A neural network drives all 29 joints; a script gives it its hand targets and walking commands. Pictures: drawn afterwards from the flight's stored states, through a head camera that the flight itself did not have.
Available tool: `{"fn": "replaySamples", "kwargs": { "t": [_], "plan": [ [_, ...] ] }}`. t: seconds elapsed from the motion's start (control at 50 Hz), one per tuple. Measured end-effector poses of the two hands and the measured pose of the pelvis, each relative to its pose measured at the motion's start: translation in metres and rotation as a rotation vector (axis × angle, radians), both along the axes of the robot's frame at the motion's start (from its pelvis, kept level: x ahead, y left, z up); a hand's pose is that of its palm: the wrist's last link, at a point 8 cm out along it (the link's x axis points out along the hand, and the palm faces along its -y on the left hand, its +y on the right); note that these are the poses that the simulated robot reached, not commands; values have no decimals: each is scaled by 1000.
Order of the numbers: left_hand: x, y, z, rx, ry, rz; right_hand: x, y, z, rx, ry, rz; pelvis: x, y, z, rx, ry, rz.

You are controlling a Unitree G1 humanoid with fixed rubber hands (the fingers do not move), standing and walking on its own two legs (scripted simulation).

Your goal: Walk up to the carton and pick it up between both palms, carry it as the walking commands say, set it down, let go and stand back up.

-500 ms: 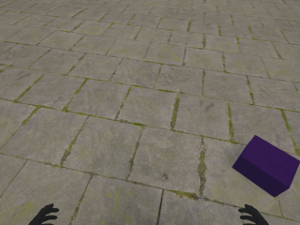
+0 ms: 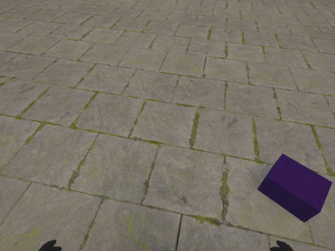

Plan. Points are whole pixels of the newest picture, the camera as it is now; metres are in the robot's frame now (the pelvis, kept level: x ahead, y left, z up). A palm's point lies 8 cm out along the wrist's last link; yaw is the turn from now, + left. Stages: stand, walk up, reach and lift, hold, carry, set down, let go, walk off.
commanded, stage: walk up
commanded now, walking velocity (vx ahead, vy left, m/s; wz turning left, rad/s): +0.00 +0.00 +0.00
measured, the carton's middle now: (292, 186) +0.65 -0.81 -0.69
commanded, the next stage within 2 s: none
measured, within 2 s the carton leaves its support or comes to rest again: neither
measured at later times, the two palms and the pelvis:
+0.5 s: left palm (91, 217) +0.24 +0.20 -0.08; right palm out of the picture +0.01 -0.46 -0.09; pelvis +0.02 -0.08 -0.03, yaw -23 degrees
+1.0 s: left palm (201, 143) +0.48 -0.11 -0.07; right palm out of the picture -0.13 -0.46 -0.07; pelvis +0.12 -0.19 -0.02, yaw -43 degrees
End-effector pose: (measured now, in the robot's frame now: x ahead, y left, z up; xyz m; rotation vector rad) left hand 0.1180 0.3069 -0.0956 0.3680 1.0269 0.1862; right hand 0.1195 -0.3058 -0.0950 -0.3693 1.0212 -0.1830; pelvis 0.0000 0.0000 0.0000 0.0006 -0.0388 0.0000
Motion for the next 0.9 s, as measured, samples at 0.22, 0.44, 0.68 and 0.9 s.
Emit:
{"fn": "replaySamples", "kwargs": {
  "t": [0.22,0.44,0.68,0.9],
  "plan": [
    [14,-5,5,-5,60,-136,-29,-48,18,-90,-99,-131,-3,-8,-4,27,14,-150],
    [115,-84,13,47,-44,-378,-112,-159,8,-199,-63,-322,15,-73,-34,17,10,-344],
    [204,-164,12,14,-51,-585,-158,-134,13,-173,-25,-496,68,-98,-22,7,18,-546],
    [331,-331,26,-86,-144,-889,-232,-136,41,-199,112,-743,109,-148,-9,10,38,-706]
  ]
}}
